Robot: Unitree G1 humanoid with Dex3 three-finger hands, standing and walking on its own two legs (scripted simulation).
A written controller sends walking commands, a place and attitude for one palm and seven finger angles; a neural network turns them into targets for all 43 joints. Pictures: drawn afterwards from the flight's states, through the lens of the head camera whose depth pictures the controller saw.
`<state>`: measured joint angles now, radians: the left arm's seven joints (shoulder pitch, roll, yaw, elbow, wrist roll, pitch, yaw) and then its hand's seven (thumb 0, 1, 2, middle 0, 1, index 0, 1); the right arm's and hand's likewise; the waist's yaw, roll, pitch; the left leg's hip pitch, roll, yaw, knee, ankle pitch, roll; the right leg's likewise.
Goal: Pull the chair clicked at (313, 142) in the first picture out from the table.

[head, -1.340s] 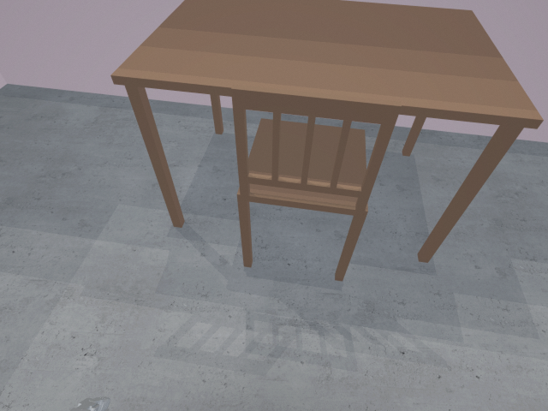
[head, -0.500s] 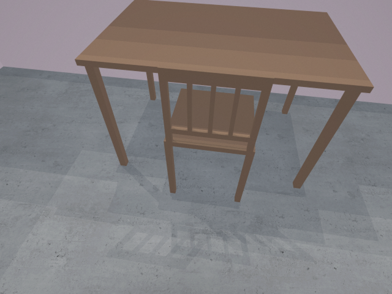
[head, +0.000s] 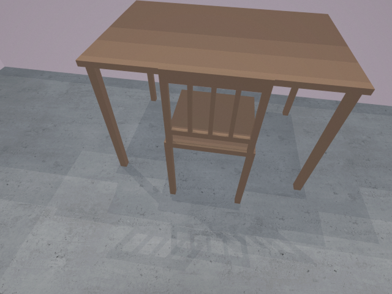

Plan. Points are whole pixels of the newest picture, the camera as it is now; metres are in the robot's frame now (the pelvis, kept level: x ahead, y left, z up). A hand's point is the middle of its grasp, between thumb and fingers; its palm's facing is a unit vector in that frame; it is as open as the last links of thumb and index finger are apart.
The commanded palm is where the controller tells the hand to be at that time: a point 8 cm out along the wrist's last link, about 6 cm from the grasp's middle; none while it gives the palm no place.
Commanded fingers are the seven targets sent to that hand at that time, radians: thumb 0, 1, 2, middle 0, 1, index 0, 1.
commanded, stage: look at it before walking up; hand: left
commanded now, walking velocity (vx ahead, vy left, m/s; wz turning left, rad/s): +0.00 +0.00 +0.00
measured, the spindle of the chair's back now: (212, 112) +0.78 -0.02 -0.12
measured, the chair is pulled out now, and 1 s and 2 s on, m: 0.00 0.00 0.00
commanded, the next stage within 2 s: turn to face it in 0.10 s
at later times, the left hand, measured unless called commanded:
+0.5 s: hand out of the picture +0.08 +0.23 -0.17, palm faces -0.06 -0.95 -0.31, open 7.4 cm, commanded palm none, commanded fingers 0.00 0.90 0.90 -0.20 -0.30 -0.20 -0.30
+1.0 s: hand out of the picture +0.06 +0.07 -0.18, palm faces -0.03 -0.99 -0.11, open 7.4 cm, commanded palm none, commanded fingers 0.00 0.90 0.90 -0.20 -0.30 -0.20 -0.30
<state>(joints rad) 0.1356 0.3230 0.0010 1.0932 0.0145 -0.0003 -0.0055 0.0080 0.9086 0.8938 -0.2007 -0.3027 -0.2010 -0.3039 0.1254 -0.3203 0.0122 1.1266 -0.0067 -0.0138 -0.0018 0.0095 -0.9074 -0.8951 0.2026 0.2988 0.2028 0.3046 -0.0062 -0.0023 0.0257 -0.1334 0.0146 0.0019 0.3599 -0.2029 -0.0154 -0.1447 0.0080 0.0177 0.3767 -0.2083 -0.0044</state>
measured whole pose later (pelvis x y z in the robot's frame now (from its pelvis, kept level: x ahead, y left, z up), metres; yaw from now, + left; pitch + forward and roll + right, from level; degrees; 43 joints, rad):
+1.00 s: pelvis +0.14 -0.07 -0.01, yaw -7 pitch +0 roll -1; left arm 0.47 0.09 0.02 1.16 0.03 -0.05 0.01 0.01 0.91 0.89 -0.20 -0.30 -0.20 -0.30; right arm 0.17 -0.14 -0.05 1.06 -0.02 -0.02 0.01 0.01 -0.93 -0.90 0.20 0.30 0.20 0.30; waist 0.03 0.00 0.04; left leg -0.54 0.10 0.10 0.85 -0.29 0.00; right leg -0.01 0.08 -0.04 0.32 -0.32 -0.08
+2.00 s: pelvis +0.29 -0.10 -0.01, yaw -8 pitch +0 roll +0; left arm 0.16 0.21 0.05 1.02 0.02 0.05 0.03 0.01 0.91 0.89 -0.20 -0.30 -0.20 -0.30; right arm 0.18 -0.15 -0.04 1.03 -0.02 0.01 -0.03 0.01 -0.92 -0.90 0.20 0.30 0.20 0.30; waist -0.01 -0.03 0.09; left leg -0.22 0.02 0.10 0.48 -0.26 0.02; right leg -0.20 -0.02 -0.01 0.56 -0.32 0.02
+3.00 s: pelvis +0.26 -0.09 -0.01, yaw -8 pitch -1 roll +0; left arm 0.29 0.17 0.00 1.05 0.02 -0.01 0.03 0.01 0.92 0.89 -0.20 -0.30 -0.20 -0.30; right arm 0.30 -0.14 0.02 1.09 -0.01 -0.01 -0.01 0.02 -0.93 -0.90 0.20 0.30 0.20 0.30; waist -0.01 0.00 0.02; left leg -0.25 0.00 0.06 0.52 -0.26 0.03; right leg -0.19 -0.02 -0.03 0.51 -0.31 0.01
